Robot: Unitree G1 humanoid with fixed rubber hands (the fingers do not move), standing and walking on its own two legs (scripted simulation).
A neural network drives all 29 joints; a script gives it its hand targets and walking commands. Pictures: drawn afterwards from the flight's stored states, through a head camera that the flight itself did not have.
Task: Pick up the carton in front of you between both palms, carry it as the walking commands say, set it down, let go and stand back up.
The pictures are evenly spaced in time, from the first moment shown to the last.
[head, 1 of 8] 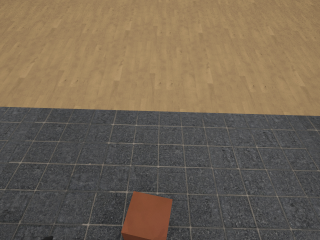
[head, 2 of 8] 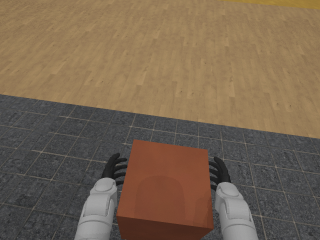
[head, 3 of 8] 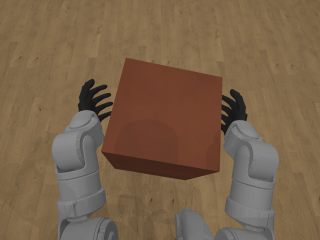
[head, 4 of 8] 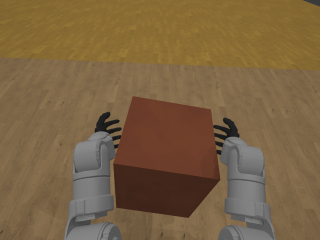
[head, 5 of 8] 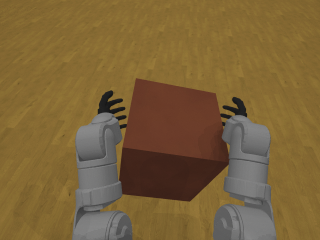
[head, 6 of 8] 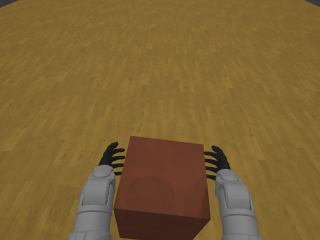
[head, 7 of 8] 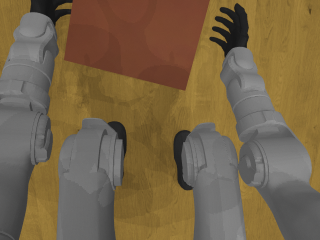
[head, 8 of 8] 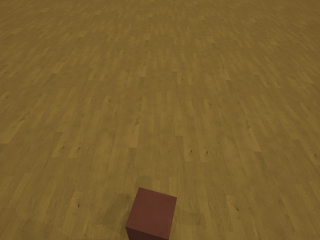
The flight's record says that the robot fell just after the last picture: no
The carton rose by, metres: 1.13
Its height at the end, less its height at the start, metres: +0.42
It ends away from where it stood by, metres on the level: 6.58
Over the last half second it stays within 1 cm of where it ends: yes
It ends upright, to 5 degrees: yes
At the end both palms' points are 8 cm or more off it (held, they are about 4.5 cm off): yes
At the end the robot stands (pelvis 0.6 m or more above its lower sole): yes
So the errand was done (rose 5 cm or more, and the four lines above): yes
